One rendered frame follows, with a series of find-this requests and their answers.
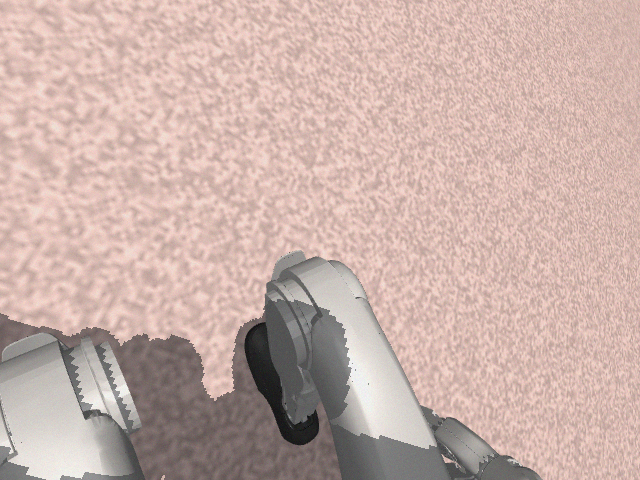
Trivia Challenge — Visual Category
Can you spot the right robot hand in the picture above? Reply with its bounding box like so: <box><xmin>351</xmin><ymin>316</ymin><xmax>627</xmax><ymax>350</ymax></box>
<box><xmin>420</xmin><ymin>405</ymin><xmax>500</xmax><ymax>480</ymax></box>

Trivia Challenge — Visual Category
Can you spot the right robot foot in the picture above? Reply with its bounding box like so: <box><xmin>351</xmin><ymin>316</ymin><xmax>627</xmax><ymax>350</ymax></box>
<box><xmin>245</xmin><ymin>322</ymin><xmax>319</xmax><ymax>445</ymax></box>

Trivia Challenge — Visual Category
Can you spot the right robot arm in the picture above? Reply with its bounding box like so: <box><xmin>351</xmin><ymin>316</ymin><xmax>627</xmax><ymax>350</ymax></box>
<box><xmin>480</xmin><ymin>455</ymin><xmax>543</xmax><ymax>480</ymax></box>

